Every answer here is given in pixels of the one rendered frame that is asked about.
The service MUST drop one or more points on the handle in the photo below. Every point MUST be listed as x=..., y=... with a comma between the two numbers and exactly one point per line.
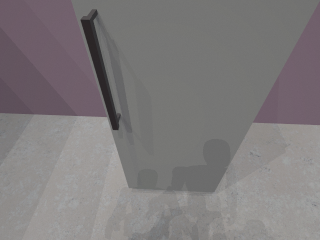
x=96, y=55

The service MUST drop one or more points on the fridge door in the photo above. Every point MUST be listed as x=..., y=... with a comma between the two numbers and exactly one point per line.
x=188, y=78

